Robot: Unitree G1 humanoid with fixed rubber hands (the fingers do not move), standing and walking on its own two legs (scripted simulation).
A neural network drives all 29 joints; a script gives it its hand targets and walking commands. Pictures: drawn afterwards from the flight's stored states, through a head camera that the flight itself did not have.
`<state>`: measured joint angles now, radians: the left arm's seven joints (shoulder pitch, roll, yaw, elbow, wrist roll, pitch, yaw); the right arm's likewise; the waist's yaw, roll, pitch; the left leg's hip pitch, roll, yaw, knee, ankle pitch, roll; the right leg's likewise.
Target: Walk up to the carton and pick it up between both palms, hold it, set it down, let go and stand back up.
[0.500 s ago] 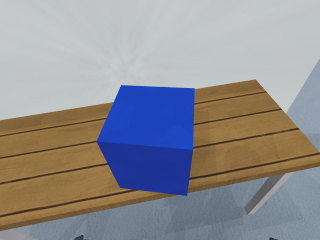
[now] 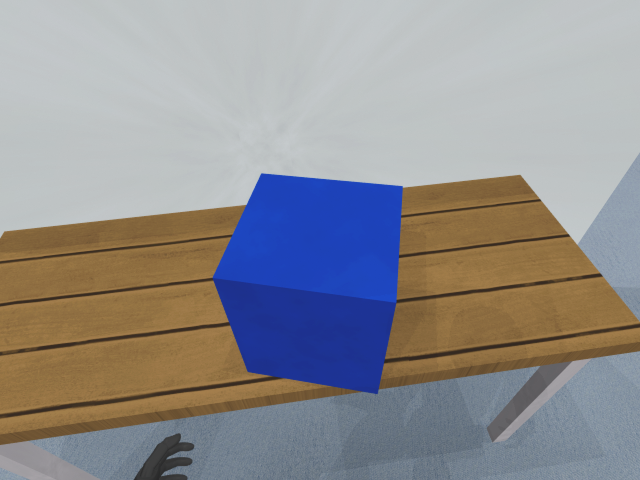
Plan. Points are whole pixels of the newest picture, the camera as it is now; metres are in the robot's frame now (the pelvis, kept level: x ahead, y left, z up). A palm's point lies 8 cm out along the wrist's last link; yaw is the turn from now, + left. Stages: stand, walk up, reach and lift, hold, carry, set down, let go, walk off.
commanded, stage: walk up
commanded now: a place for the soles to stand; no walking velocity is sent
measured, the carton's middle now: (320, 285) +0.40 +0.03 +0.00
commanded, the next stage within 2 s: reach and lift in 0.44 s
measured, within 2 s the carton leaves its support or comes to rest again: neither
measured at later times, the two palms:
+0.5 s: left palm out of the picture +0.06 +0.28 -0.12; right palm out of the picture +0.12 -0.26 -0.11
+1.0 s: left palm (125, 474) +0.16 +0.27 -0.06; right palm (515, 465) +0.16 -0.21 -0.06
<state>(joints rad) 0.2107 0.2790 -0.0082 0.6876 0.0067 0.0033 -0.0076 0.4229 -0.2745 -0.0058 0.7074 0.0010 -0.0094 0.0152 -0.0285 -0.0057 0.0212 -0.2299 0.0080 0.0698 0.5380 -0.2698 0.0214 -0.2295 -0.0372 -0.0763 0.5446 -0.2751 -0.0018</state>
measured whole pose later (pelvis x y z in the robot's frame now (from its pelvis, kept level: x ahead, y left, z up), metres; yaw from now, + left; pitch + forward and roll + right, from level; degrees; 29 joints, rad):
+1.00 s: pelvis +0.01 -0.01 +0.01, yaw +1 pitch -6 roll +0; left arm 0.18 0.34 0.09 0.50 -0.04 0.13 -0.07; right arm 0.26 -0.09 0.01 0.61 -0.01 -0.19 -0.07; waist 0.03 -0.05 0.11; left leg -0.09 0.03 0.07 0.42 -0.23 -0.01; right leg -0.07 0.01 -0.05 0.42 -0.25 -0.02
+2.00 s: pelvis +0.01 +0.01 +0.00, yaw +2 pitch -8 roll -2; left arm 0.20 0.41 -0.03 0.36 -0.26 -0.22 -0.18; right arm 0.30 0.04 0.06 0.36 0.11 -0.34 -0.24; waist 0.06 -0.01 0.10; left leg -0.09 0.02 0.07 0.51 -0.29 0.03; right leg -0.03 0.00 -0.03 0.42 -0.25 0.01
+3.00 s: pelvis +0.03 +0.01 +0.01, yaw +0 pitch -5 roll -1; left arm -0.32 0.40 0.11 0.35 -0.22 0.25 -0.16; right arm -0.11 -0.10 0.06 0.16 0.27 0.13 -0.30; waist -0.01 -0.03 0.08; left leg -0.06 0.02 0.08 0.38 -0.24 0.02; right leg -0.02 0.01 0.00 0.30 -0.20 0.01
